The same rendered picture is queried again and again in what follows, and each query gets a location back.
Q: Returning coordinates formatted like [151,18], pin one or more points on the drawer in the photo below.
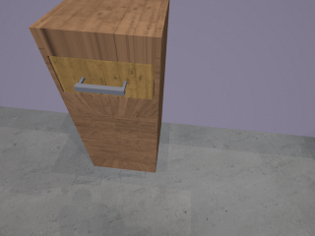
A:
[140,77]

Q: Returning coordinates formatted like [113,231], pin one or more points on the handle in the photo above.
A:
[80,87]

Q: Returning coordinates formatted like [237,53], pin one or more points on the cabinet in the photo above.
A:
[117,132]

